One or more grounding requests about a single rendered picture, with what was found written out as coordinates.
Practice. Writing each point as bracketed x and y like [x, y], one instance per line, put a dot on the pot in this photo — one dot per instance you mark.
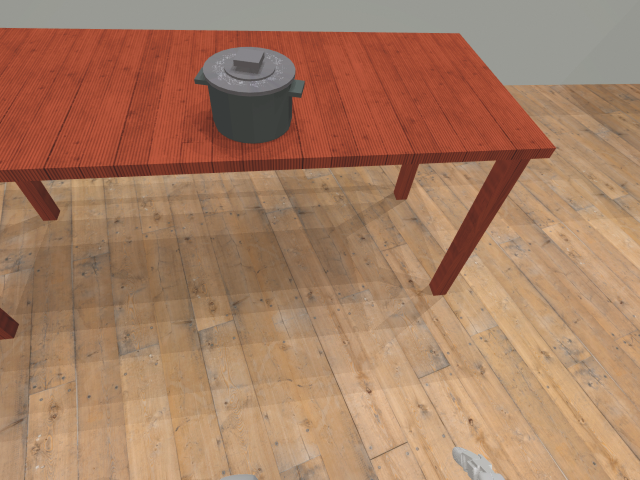
[252, 119]

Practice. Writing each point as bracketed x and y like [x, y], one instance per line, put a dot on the knob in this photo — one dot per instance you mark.
[248, 58]

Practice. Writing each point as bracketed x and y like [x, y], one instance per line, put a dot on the right robot hand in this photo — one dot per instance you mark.
[477, 466]

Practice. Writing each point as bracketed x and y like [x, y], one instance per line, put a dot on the table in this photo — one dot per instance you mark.
[102, 103]

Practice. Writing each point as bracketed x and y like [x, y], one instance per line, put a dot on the lid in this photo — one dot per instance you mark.
[276, 73]

